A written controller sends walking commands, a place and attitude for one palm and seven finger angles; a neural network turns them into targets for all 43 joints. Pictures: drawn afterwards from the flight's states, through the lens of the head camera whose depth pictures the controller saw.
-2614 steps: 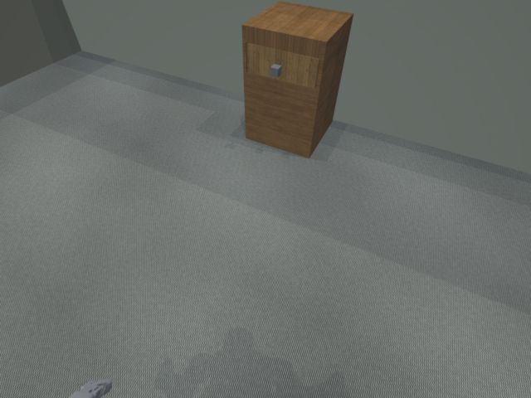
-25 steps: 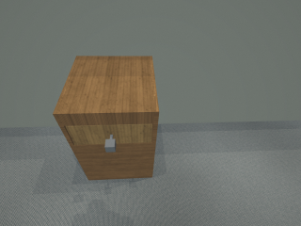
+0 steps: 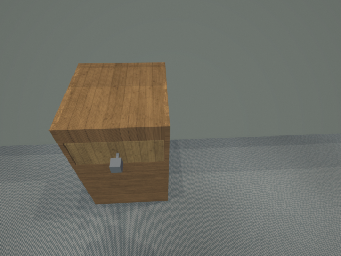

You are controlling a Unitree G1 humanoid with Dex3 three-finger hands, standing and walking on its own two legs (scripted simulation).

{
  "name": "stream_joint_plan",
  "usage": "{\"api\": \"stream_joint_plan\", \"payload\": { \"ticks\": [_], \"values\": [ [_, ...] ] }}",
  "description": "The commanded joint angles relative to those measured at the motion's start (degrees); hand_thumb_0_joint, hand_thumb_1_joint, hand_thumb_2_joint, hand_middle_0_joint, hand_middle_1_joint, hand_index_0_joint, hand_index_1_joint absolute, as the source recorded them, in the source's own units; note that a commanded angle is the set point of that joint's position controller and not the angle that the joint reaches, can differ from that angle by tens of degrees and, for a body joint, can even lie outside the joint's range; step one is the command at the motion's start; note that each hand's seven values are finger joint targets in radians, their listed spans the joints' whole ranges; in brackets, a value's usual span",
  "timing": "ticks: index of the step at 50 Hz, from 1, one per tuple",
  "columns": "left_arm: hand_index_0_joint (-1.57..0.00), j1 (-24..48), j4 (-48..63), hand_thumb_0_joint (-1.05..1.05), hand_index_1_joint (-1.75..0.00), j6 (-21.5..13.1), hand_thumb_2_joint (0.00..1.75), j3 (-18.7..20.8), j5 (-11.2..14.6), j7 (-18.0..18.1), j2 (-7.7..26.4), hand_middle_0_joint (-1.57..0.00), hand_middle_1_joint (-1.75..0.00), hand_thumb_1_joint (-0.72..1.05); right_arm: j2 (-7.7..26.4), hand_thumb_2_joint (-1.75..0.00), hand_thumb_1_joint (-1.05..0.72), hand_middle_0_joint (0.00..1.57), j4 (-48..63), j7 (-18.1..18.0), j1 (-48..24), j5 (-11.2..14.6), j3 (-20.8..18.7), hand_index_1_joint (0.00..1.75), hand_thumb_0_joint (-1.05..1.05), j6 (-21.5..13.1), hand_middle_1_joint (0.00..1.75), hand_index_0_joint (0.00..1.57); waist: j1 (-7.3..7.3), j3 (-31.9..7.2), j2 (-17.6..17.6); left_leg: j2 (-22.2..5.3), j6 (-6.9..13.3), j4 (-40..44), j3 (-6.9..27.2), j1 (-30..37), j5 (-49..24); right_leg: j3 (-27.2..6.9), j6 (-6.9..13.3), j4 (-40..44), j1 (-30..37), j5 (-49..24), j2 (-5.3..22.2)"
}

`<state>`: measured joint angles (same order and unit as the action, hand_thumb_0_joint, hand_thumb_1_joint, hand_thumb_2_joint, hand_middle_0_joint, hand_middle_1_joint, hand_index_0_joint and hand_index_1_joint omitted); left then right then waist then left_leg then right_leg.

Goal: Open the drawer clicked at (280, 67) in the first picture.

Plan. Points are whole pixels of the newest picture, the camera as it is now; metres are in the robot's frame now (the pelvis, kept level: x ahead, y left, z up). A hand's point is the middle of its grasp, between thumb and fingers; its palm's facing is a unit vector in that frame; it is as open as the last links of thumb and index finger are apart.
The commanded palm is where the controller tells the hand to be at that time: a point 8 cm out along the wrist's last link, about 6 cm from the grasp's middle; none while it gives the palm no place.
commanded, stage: raise the hand with hooked fingers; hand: left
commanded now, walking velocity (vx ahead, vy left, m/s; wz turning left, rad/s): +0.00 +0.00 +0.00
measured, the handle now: (116, 161) +0.51 +0.24 -0.25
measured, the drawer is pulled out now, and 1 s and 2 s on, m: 0.00 0.00 0.00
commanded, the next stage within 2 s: move the hooked fingers above the handle in 1.86 s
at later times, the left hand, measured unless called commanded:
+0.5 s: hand (105, 252) +0.15 +0.16 -0.07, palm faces -0.09 -0.11 -0.99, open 9.2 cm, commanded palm +0.17 +0.18 +0.00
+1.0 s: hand (130, 173) +0.31 +0.12 +0.01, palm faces +0.04 -0.09 -0.99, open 12.2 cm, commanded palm +0.28 +0.14 +0.07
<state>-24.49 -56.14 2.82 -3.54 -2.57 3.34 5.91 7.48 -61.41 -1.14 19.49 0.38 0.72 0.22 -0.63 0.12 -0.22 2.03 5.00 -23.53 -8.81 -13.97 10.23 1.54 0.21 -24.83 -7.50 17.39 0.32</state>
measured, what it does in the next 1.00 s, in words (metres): shifts its weight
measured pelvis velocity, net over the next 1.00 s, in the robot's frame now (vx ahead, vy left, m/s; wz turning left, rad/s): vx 0.04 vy -0.08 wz -0.18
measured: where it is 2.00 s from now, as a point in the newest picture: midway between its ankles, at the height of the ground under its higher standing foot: outside the picture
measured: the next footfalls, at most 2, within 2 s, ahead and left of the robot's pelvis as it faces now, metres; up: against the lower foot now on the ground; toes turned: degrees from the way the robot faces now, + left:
none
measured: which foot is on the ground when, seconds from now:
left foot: down 0.00-1.00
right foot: down 0.00-1.00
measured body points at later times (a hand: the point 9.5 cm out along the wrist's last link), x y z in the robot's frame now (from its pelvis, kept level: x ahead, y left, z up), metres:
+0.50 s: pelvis +0.01 -0.08 -0.04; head +0.02 -0.09 +0.41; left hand +0.15 +0.16 -0.02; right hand +0.26 -0.30 -0.09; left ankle +0.03 +0.06 -0.74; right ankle -0.02 -0.11 -0.74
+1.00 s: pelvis +0.04 -0.08 -0.02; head +0.06 -0.14 +0.42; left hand +0.30 +0.12 +0.06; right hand +0.17 -0.37 -0.14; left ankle +0.05 +0.09 -0.73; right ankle -0.02 -0.11 -0.74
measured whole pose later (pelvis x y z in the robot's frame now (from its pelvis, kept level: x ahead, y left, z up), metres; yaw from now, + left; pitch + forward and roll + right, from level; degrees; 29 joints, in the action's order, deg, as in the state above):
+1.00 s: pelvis +0.04 -0.08 -0.02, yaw -10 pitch +10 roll +5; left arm -18.7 -0.4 1.7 0.7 -53.6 22.3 21.6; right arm 16.4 -36.9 -0.3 8.4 -1.1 -3.6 3.5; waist 1.4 -7.6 1.6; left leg 3.6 2.2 -40.7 4.8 -28.8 16.3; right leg -8.5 7.7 -41.3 -25.7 23.9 -8.2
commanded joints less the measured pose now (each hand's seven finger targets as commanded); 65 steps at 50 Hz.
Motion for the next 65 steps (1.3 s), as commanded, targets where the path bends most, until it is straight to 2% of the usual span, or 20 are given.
{"api": "stream_joint_plan", "payload": {
  "ticks": [1, 2, 3, 7, 9, 11, 13, 16, 19, 21, 26, 28, 30, 34, 37, 39, 43, 49, 51, 65],
  "values": [
    [-0.21, 17.18, 63.43, 0.00, -0.34, -6.80, 0.87, 2.40, -2.12, 10.30, 16.00, -0.21, -0.34, 0.83, 12.96, -0.90, -0.90, 0.20, 15.50, -4.74, -5.60, 3.34, -2.19, 0.30, 0.00, -17.33, 0.30, 0.20, -0.60, -13.49, 18.24, -8.74, -7.73, 8.80, 17.99, 15.39, 5.52, 0.56, 1.78, -14.47, -19.69, 7.17, -0.48],
    [-0.21, -3.93, 48.49, 0.00, -0.36, -0.26, 0.86, -4.51, -4.13, 11.14, 5.88, -0.21, -0.36, 0.81, 9.71, -0.90, -0.90, 0.20, 15.42, -4.35, -4.48, 5.00, -1.43, 0.30, 0.00, -17.70, 0.30, 0.20, -0.09, -6.52, 10.28, -8.29, -6.17, 9.04, 17.63, 10.04, 7.81, 0.32, 1.40, -15.46, -22.12, 7.18, -0.27],
    [-0.21, 4.75, 61.89, 0.00, -0.37, -0.61, 0.85, -6.97, -4.12, 11.72, 5.02, -0.21, -0.37, 0.78, 10.14, -0.90, -0.90, 0.20, 19.93, -4.06, -4.86, 4.38, -1.80, 0.30, 0.00, -17.95, 0.30, 0.20, -0.26, -4.56, 8.38, -7.29, -5.76, 7.72, 16.64, 5.40, 10.30, 0.62, 1.09, -14.25, -19.67, 4.59, 0.25],
    [-0.22, 6.46, 64.82, 0.00, -0.43, 0.69, 0.81, -8.85, -23.96, 15.92, 11.52, -0.22, -0.43, 0.69, 14.83, -0.90, -0.90, 0.20, 26.06, -3.59, -7.42, 1.33, -2.16, 0.30, 0.00, -19.37, 0.30, 0.20, -2.54, -3.53, -1.10, -3.64, -2.89, -3.70, 15.02, -3.20, 13.92, -3.14, 2.91, -6.47, -22.28, 4.35, -1.39],
    [-0.22, 7.72, 52.03, 0.00, -0.47, 1.24, 0.79, -8.74, -35.30, 19.01, 10.59, -0.22, -0.47, 0.64, 14.57, -0.90, -0.90, 0.20, 27.53, -2.79, -10.86, -1.13, -3.13, 0.30, 0.00, -15.86, 0.30, 0.20, -3.31, 2.53, -14.88, -1.60, -2.51, -10.40, 12.48, -10.23, 10.97, -4.96, 2.87, -3.73, -29.74, 13.84, -1.22],
    [-0.22, -5.82, 42.10, 0.00, -0.50, 0.50, 0.77, -6.43, -43.85, 19.57, 9.70, -0.22, -0.50, 0.60, 14.62, -0.90, -0.90, 0.20, 30.78, -0.75, -13.48, -2.02, -4.35, 0.30, 0.00, -11.18, 0.30, 0.20, 2.19, 5.12, -20.89, 0.01, -3.08, -12.47, 10.20, -14.91, 8.53, -9.47, 3.41, -1.34, -29.28, 17.36, -0.68],
    [-0.22, -9.72, 44.40, 0.00, -0.53, -0.92, 0.75, -2.06, -50.18, 19.49, 13.59, -0.22, -0.53, 0.55, 13.92, -0.90, -0.90, 0.20, 34.04, 0.73, -17.74, -1.95, -4.28, 0.30, 0.00, -5.62, 0.30, 0.20, 6.70, -1.19, -19.24, 0.75, -3.56, -12.59, 7.75, -17.17, 5.54, -11.38, 3.98, -3.43, -21.39, 8.48, -0.26],
    [-0.23, -9.16, 49.50, 0.00, -0.57, -3.54, 0.72, 6.94, -56.05, 21.50, 22.26, -0.23, -0.57, 0.48, 11.84, -0.90, -0.90, 0.20, 36.99, 2.41, -20.62, -1.26, -3.47, 0.30, 0.00, -0.98, 0.30, 0.20, 10.29, -10.21, -11.32, 1.58, -4.11, -13.69, 6.79, -21.33, 1.27, -13.82, 3.97, -9.26, -12.88, -7.31, 0.11],
    [-0.24, -4.08, 61.84, 0.00, -0.62, -4.82, 0.69, 8.89, -59.73, 26.39, 24.28, -0.24, -0.62, 0.41, 10.39, -0.90, -0.90, 0.20, 40.07, 2.96, -23.11, -2.57, -3.59, 0.30, 0.00, 1.43, 0.30, 0.20, 10.84, -18.18, 10.38, 1.78, -3.79, -15.95, 6.62, -14.07, -5.48, -16.12, 5.85, -13.64, -12.17, -19.64, -1.00],
    [-0.24, 2.75, 69.22, 0.00, -0.64, -4.70, 0.67, 10.68, -61.32, 29.78, 26.49, -0.24, -0.64, 0.36, 10.31, -0.90, -0.90, 0.20, 39.92, 2.58, -22.24, -3.78, -3.88, 0.30, 0.00, 2.63, 0.30, 0.20, 8.86, -22.59, 12.29, 1.72, -3.43, -19.33, 7.59, -11.66, -7.75, -18.20, 6.06, -14.77, -13.55, -24.30, -1.37],
    [-0.25, 17.77, 67.20, 0.00, -0.72, -7.97, 0.62, 8.65, -57.95, 31.83, 23.48, -0.25, -0.72, 0.25, 10.09, -0.90, -0.90, 0.20, 36.40, 0.79, -23.18, -4.75, -3.71, 0.30, 0.00, 1.69, 0.30, 0.20, 0.27, -16.51, -0.59, 1.08, -2.05, -25.76, 11.41, -17.61, -0.07, -21.98, 2.48, -12.50, -18.60, -23.35, 1.28],
    [-0.25, 17.79, 63.33, 0.00, -0.75, -8.60, 0.60, 5.56, -55.71, 29.90, 21.65, -0.25, -0.75, 0.20, 10.52, -0.90, -0.90, 0.20, 35.25, 0.47, -22.96, -3.79, -3.74, 0.30, 0.00, 0.00, 0.30, 0.20, -0.95, -14.18, -4.09, 1.32, -1.89, -25.75, 12.22, -20.24, 3.10, -22.27, 0.60, -11.84, -18.59, -23.17, 2.02],
    [-0.25, 17.24, 60.47, 0.00, -0.78, -6.97, 0.58, 3.44, -53.56, 26.67, 20.92, -0.25, -0.78, 0.15, 10.91, -0.90, -0.90, 0.20, 34.51, 0.26, -23.08, -2.88, -3.55, 0.30, 0.00, -0.81, 0.30, 0.20, -1.15, -14.27, -6.07, 1.35, -1.91, -24.56, 12.33, -21.65, 4.35, -22.25, -1.43, -10.95, -16.80, -25.07, 2.93],
    [-0.26, 12.18, 58.90, 0.00, -0.84, -1.17, 0.54, 5.66, -52.22, 19.80, 25.02, -0.26, -0.84, 0.06, 11.63, -0.90, -0.90, 0.20, 34.53, 0.02, -22.65, -1.75, -2.98, 0.30, 0.00, -0.25, 0.30, 0.20, 2.60, -20.49, -7.18, 2.08, -2.36, -20.45, 11.33, -19.76, 0.92, -22.53, -4.17, -10.09, -5.67, -35.64, 4.44],
    [-0.27, 7.71, 61.02, 0.00, -0.88, 0.48, 0.51, 10.37, -52.43, 17.20, 29.58, -0.27, -0.88, -0.01, 11.22, -0.90, -0.90, 0.20, 35.20, 0.10, -22.90, -1.50, -2.19, 0.30, 0.00, 0.69, 0.30, 0.20, 4.99, -23.97, -6.68, 2.77, -2.97, -18.12, 11.11, -19.02, -1.11, -21.98, -3.72, -12.92, 2.23, -49.60, 5.32],
    [-0.27, 6.89, 63.09, 0.00, -0.92, -0.35, 0.49, 11.51, -52.13, 17.14, 29.80, -0.27, -0.92, -0.06, 10.58, -0.90, -0.90, 0.20, 35.54, -0.01, -23.30, -1.44, -2.06, 0.30, 0.00, 0.84, 0.30, 0.20, 5.41, -20.45, -4.69, 2.87, -3.08, -16.97, 11.25, -19.20, -0.12, -21.46, -3.01, -12.64, 1.24, -49.68, 4.93],
    [-0.27, 8.61, 65.81, 0.00, -0.98, -1.33, 0.45, 12.45, -51.58, 19.26, 28.14, -0.27, -0.98, -0.15, 9.81, -0.90, -0.90, 0.20, 35.91, 0.05, -22.97, -1.44, -2.76, 0.30, 0.00, 0.66, 0.30, 0.20, 4.87, -15.10, -4.18, 2.79, -3.16, -16.98, 12.20, -21.25, 3.44, -22.85, -2.16, -10.64, -1.12, -44.26, 5.00],
    [-0.29, 11.75, 65.92, 0.00, -1.07, -0.35, 0.39, 12.74, -50.76, 23.10, 26.37, -0.29, -1.07, -0.29, 11.11, -0.90, -0.90, 0.20, 34.39, 1.39, -22.10, -0.75, -5.10, 0.30, 0.00, -0.88, 0.30, 0.20, 4.33, -21.82, -2.47, 3.41, -2.61, -17.40, 11.63, -17.97, -0.84, -20.40, -1.83, -12.56, -0.08, -50.98, 4.26],
    [-0.29, 11.56, 64.11, 0.00, -1.10, 1.90, 0.37, 11.31, -49.08, 22.40, 24.82, -0.29, -1.10, -0.34, 11.55, -0.90, -0.90, 0.20, 33.89, 1.79, -22.07, -0.11, -5.64, 0.30, 0.00, -0.87, 0.30, 0.20, 3.83, -22.13, -6.22, 3.50, -2.59, -16.86, 11.51, -17.82, -1.68, -19.70, -2.49, -12.71, 1.73, -55.15, 4.24],
    [-0.30, 34.32, 62.78, 0.00, -1.20, 9.84, 0.30, 6.51, -51.43, 12.55, 29.51, -0.30, -1.20, -0.50, 11.63, -0.90, -0.90, 0.20, 34.03, -0.29, -23.38, 1.43, -4.24, 0.30, 0.00, 2.15, 0.30, 0.20, 3.14, -20.00, -1.98, 2.01, -1.72, -7.90, 8.17, -2.93, -11.80, -11.15, -1.42, -5.98, 1.79, -42.92, 1.03]
  ]
}}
